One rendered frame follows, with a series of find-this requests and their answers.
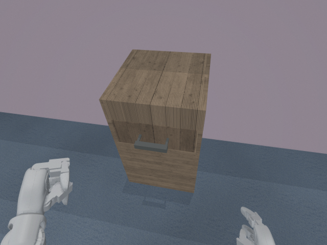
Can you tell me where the handle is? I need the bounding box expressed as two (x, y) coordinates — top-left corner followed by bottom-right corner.
(134, 134), (169, 153)

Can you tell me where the robot left hand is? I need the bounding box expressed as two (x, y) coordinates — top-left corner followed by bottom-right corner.
(16, 158), (73, 216)

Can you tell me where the cabinet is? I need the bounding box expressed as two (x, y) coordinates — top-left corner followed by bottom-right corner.
(99, 50), (211, 193)

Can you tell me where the robot left forearm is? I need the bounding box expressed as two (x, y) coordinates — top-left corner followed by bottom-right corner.
(1, 213), (46, 245)

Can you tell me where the drawer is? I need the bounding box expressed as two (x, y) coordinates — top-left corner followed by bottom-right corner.
(111, 119), (197, 153)

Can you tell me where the robot right hand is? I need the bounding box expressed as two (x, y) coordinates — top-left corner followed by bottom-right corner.
(237, 207), (275, 245)

